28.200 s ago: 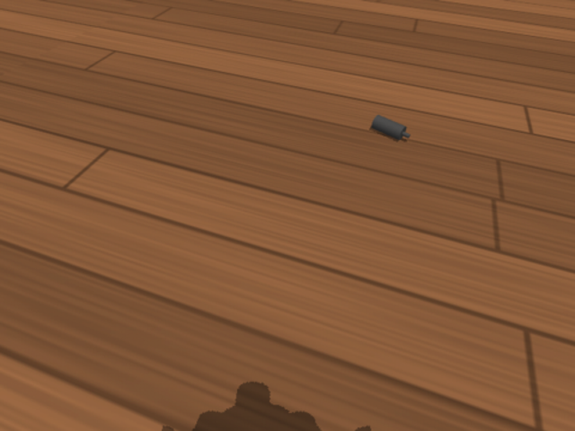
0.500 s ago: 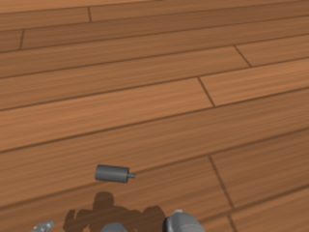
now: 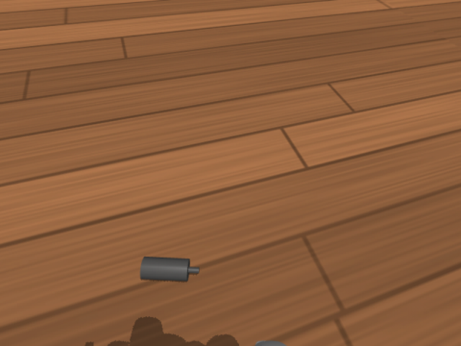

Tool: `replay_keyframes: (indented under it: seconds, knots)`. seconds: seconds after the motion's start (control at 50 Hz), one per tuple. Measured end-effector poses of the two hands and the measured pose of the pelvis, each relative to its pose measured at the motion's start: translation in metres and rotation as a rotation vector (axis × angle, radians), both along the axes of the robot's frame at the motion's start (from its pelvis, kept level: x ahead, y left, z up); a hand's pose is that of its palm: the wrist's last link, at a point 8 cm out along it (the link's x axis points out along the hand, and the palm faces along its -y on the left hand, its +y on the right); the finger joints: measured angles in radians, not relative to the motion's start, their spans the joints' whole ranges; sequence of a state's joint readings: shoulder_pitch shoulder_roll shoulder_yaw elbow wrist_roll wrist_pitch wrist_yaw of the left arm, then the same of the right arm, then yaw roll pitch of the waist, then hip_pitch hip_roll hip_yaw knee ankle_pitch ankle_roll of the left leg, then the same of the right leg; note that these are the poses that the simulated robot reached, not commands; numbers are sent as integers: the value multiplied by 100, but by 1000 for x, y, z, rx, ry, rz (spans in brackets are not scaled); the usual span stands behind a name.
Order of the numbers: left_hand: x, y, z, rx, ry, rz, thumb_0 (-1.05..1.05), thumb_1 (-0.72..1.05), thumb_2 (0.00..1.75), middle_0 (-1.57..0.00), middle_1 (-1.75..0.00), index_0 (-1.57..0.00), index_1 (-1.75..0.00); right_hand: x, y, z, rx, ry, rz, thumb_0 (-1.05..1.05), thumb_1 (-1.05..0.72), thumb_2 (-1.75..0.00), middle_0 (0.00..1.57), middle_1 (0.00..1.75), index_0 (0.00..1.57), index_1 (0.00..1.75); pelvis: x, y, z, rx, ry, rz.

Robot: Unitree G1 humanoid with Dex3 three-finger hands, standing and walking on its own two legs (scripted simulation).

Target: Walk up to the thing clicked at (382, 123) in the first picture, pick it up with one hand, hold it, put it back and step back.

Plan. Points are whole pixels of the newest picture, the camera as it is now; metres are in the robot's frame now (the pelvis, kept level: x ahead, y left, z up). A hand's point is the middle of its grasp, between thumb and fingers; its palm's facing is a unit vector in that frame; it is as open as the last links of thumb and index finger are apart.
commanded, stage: walk up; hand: left
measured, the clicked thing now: (171, 268) +0.49 +0.21 -0.71
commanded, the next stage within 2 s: none
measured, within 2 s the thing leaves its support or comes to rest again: neither
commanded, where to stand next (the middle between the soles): +0.11 +0.00 m, yaw -1 degrees
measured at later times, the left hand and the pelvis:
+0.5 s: hand out of the picture +0.09 +0.26 -0.13, palm faces +0.02 -0.90 -0.44, open 7.4 cm; pelvis +0.07 -0.02 +0.00, yaw +1 degrees
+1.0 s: hand out of the picture +0.04 +0.27 -0.14, palm faces -0.05 -0.88 -0.46, open 7.4 cm; pelvis -0.01 -0.02 -0.01, yaw -1 degrees
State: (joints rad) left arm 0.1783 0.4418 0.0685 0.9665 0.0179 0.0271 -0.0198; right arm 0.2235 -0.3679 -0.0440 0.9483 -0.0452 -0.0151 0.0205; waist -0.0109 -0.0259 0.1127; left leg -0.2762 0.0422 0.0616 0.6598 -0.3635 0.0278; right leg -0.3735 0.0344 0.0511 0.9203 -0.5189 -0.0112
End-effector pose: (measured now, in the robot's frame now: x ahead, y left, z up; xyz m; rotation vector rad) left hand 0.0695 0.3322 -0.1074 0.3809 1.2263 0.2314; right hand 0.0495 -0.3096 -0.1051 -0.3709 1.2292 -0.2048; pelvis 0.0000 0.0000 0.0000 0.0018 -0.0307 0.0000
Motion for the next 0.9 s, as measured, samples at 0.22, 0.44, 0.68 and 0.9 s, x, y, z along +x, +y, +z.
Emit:
replay_keyframes:
  seconds: [0.22,0.44,0.68,0.9]
  knots:
    - [-24,-41,24,19,-2,-6,1,91,90,-21,-30,-20,-30,8,-57,6,-8,-9,-54,1,-90,-90,20,30,21,30,26,-34,10,3,-29,-38]
    - [-8,-39,31,45,19,52,0,90,90,-21,-30,-21,-30,97,-29,-1,58,-66,33,0,-90,-90,20,30,20,30,61,-26,12,-10,-45,9]
    - [82,-33,-9,-45,-49,12,0,91,90,-21,-30,-20,-30,156,27,-2,47,-139,74,0,-90,-90,21,30,21,30,62,0,1,-12,-25,30]
    - [32,-29,-11,28,-37,-42,0,91,90,-21,-30,-20,-30,127,-2,-11,27,-257,61,0,-90,-90,21,30,21,30,12,-10,-22,5,-25,-35]
